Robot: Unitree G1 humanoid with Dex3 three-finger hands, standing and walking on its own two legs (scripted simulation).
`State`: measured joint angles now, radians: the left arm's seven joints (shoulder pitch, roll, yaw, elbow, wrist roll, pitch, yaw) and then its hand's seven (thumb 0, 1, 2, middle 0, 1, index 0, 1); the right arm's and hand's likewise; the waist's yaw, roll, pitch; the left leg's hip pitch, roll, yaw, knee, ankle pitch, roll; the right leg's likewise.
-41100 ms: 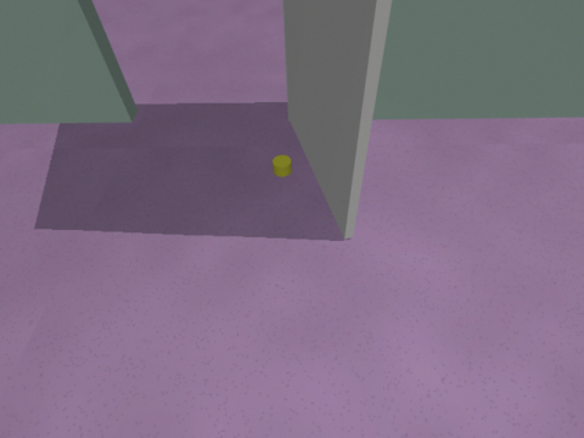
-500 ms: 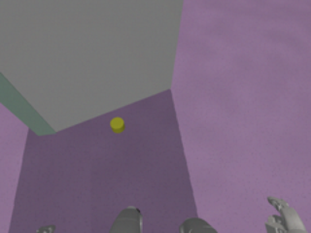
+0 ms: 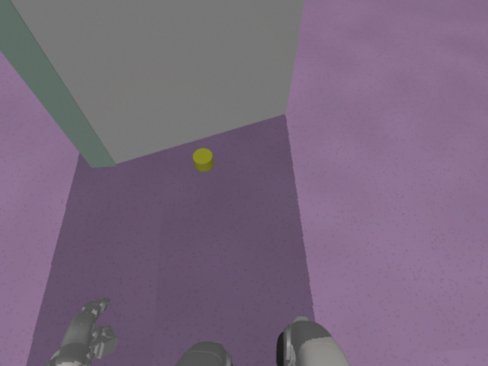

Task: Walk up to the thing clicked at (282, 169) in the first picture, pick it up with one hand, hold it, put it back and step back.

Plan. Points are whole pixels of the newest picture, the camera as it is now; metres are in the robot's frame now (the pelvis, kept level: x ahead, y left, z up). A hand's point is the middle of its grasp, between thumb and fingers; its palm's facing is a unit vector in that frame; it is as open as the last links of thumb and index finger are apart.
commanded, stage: step back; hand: left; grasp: from above
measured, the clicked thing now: (203, 159) +0.96 +0.25 -0.72
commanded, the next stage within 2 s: stand in 1.42 s
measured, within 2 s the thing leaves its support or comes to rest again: neither
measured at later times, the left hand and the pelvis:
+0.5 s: hand out of the picture -0.08 +0.25 -0.13, palm faces -0.01 -0.91 -0.42, open 7.4 cm; pelvis -0.12 -0.02 +0.01, yaw -2 degrees
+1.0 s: hand out of the picture +0.00 +0.24 -0.13, palm faces +0.00 -0.93 -0.37, open 7.4 cm; pelvis -0.10 -0.03 +0.01, yaw +0 degrees
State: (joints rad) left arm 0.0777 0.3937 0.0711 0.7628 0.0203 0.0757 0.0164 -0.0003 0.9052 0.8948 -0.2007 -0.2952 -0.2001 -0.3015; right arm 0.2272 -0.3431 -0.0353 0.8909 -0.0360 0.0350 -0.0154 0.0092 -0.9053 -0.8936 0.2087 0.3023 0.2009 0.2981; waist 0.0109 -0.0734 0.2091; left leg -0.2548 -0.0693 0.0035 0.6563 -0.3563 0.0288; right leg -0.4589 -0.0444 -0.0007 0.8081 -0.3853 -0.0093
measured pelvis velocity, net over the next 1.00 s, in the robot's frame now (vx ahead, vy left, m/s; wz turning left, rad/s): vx -0.10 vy -0.03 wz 0.00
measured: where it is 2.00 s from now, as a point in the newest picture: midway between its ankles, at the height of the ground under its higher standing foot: outside the picture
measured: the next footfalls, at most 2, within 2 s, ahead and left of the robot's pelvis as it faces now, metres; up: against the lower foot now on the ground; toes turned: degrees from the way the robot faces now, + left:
right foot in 0.28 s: -0.10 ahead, -0.15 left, +0.00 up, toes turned -2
left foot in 0.56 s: -0.05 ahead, +0.12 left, +0.00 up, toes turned +0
